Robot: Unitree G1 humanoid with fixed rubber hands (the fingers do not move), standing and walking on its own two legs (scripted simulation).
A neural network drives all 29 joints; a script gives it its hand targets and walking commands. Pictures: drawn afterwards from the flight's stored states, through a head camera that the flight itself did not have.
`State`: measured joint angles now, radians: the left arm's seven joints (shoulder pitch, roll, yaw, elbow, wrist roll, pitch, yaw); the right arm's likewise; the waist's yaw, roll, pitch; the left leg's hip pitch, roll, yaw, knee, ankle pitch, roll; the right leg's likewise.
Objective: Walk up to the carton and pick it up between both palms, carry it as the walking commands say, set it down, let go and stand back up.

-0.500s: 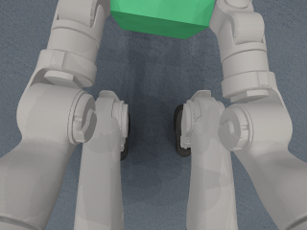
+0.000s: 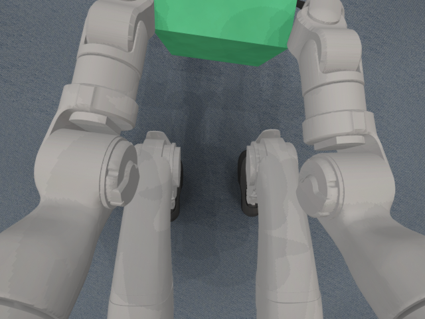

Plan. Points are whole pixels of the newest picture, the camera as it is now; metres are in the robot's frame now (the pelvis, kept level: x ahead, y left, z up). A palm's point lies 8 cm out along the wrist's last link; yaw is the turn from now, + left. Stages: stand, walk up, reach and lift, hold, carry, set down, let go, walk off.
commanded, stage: reach and lift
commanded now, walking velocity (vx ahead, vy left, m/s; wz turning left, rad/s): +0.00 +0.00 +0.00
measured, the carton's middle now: (223, 5) +0.57 -0.02 -0.15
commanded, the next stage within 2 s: none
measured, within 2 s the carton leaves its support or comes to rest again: neither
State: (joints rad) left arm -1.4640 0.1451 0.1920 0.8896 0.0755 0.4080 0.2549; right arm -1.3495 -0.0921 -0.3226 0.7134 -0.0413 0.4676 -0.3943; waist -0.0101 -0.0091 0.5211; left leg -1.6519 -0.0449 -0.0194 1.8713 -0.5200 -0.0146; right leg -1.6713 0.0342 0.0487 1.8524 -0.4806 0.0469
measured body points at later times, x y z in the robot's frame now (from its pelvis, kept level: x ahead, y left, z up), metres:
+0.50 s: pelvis +0.00 +0.00 +0.05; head +0.28 +0.00 +0.39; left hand +0.55 +0.11 +0.01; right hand +0.53 -0.15 +0.00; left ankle +0.15 +0.12 -0.45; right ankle +0.16 -0.13 -0.45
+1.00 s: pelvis +0.04 +0.00 +0.12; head +0.21 +0.00 +0.53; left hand +0.51 +0.12 +0.11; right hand +0.50 -0.14 +0.11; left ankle +0.15 +0.12 -0.45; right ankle +0.16 -0.13 -0.45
